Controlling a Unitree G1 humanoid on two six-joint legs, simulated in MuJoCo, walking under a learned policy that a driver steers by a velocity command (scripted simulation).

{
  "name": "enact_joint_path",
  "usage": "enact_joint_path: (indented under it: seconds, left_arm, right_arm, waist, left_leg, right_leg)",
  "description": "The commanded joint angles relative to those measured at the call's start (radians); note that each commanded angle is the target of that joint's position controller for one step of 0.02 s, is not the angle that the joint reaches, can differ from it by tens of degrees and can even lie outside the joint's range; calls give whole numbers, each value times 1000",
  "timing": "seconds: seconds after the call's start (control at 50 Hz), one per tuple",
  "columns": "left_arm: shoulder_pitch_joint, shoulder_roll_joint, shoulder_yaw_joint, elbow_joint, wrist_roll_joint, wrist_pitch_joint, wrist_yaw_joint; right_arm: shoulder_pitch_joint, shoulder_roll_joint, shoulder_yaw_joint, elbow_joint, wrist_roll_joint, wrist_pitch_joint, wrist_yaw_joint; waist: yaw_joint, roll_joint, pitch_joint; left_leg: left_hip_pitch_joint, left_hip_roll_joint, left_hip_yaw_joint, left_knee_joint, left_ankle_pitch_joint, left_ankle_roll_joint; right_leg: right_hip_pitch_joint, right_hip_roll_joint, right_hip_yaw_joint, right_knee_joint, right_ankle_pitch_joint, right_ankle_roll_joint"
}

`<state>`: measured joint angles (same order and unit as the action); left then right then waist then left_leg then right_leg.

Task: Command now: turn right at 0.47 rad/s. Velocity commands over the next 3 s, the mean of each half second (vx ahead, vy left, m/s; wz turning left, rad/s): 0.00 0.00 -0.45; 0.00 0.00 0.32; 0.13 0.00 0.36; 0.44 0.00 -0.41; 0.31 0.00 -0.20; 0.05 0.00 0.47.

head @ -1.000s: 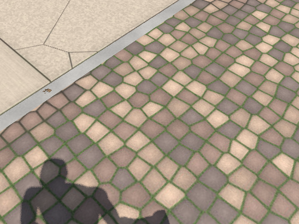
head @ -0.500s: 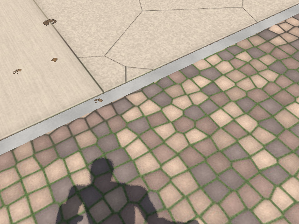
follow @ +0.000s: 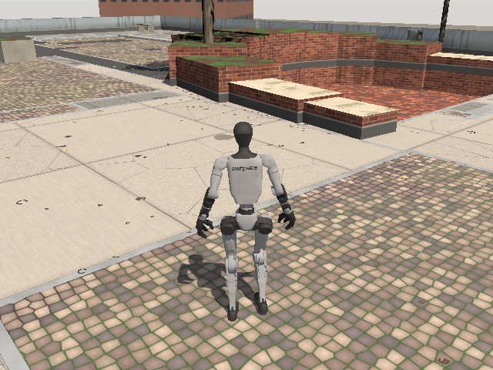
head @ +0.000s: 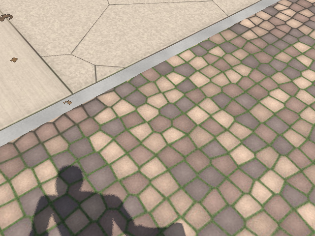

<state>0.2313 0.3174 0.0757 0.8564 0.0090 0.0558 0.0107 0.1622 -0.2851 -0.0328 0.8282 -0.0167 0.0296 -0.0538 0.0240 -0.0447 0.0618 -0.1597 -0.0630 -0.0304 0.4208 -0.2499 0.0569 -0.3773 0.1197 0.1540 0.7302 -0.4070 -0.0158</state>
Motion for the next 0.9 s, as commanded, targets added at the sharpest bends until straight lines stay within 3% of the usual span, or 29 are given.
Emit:
enact_joint_path:
  seconds: [0.02, 0.06, 0.08, 0.18, 0.32, 0.36, 0.38, 0.4, 0.42, 0.44, 0.46, 0.48, 0.5, 0.54, 0.6, 0.68, 0.76, 0.84, 0.9]
  left_arm:
    - [46, 117, 37, -27, 14, 4, 1]
    - [48, 107, 35, -25, 14, 16, -20]
    - [30, 101, 31, -29, 11, 17, -28]
    - [-67, 74, 14, -80, 3, 23, -48]
    - [-88, 59, 2, -130, -12, 20, -56]
    - [-36, 50, 0, -119, 0, 6, -46]
    - [0, 91, 9, -111, 17, -10, -34]
    - [4, 215, 28, -137, 19, -27, -24]
    - [63, 205, 28, -113, -5, -32, -20]
    - [22, 126, 2, -105, -3, -35, -14]
    - [-63, 49, -26, -111, 3, -37, -6]
    - [-127, 17, -42, -115, 10, -35, 4]
    - [-131, 10, -50, -106, 11, -39, 16]
    - [-97, 40, -51, -78, 11, -44, 23]
    - [-76, 89, -35, -61, 2, -37, 28]
    - [-63, 80, -27, -55, 9, -30, 33]
    - [-59, 73, -19, -50, 15, -37, 35]
    - [-66, 92, -8, -51, 22, -41, 25]
    - [-75, 117, 2, -55, 21, -37, 18]
  right_arm:
    - [-67, -98, -15, -81, -4, -11, 2]
    - [-58, -105, -13, -87, -7, -17, -3]
    - [-28, -113, -15, -79, -8, -17, -2]
    - [78, -151, -31, -48, -9, -20, 5]
    - [54, -189, -53, -51, -11, -19, 33]
    - [40, -189, -54, -44, 2, -14, 35]
    - [74, -167, -50, -35, 2, -13, 38]
    - [99, -54, -19, -86, -9, -7, 45]
    - [37, -83, -20, -83, -4, 15, 27]
    - [43, -91, -21, -65, 7, 28, 27]
    - [51, -79, -17, -41, 16, 29, 33]
    - [73, -85, -19, -16, 15, 26, 39]
    - [107, -94, -21, 14, 2, 27, 45]
    - [141, -98, -24, 47, 3, 28, 53]
    - [121, -102, -31, 50, 7, 32, 52]
    - [85, -91, -39, 35, 3, 39, 55]
    - [65, -65, -38, 12, 0, 40, 65]
    - [57, -53, -35, -17, 7, 40, 75]
    - [67, -54, -37, -37, 13, 35, 83]
  waist:
    - [26, 118, -5]
    - [20, 181, -10]
    - [2, 181, -13]
    - [-59, 182, -34]
    - [-53, 222, -67]
    - [-6, 181, -82]
    - [13, 66, -109]
    - [-19, -234, -143]
    - [45, -146, -165]
    - [8, -72, -114]
    - [-23, -52, -57]
    - [-50, -60, -40]
    - [-51, -88, -42]
    - [-43, -65, -67]
    - [-25, -55, -48]
    - [-9, -56, -14]
    - [-10, -50, -25]
    - [-15, -68, -61]
    - [-27, -80, -86]
  left_leg:
    - [-44, 335, -211, -177, 309, 161]
    - [18, 273, -112, -148, 396, 131]
    - [49, 264, -88, -135, 433, 132]
    - [184, 323, -71, -92, 521, 165]
    - [98, 350, 8, -2, 552, 132]
    - [25, 323, 46, 102, 455, 78]
    - [-75, 280, 95, 236, 302, 18]
    - [-341, 143, 185, 486, -288, -67]
    - [-291, 93, 53, 575, -394, -65]
    - [-268, 116, 13, 604, -343, -61]
    - [-242, 128, -9, 564, -270, -59]
    - [-221, 129, -11, 507, -211, -61]
    - [-184, 113, -8, 484, -172, -67]
    - [-154, 70, -31, 467, -163, -74]
    - [-208, 60, -16, 488, -179, -84]
    - [-276, 73, 9, 526, -203, -90]
    - [-278, 86, 34, 477, -217, -80]
    - [-200, 85, 71, 378, -223, -53]
    - [-124, 72, 100, 264, -194, -27]
  right_leg:
    - [-83, -49, -52, 371, -74, 13]
    - [-127, -54, -77, 406, -20, 38]
    - [-142, -57, -93, 388, -13, 51]
    - [-161, -90, -133, 224, -37, 71]
    - [56, -92, -225, -47, -37, 8]
    - [199, -74, -224, -279, 131, -19]
    - [330, -131, -108, -420, 255, -40]
    - [480, -458, 299, -457, 601, -132]
    - [347, -526, 276, -410, 802, -268]
    - [308, -471, 178, -416, 770, -274]
    - [254, -406, 89, -442, 684, -233]
    - [256, -349, 31, -461, 616, -182]
    - [262, -321, -19, -457, 689, -164]
    - [302, -319, -72, -432, 762, -153]
    - [327, -352, -70, -429, 675, -169]
    - [311, -387, -56, -452, 512, -213]
    - [315, -407, -72, -441, 473, -234]
    - [291, -425, -110, -399, 542, -230]
    - [273, -435, -138, -340, 562, -198]
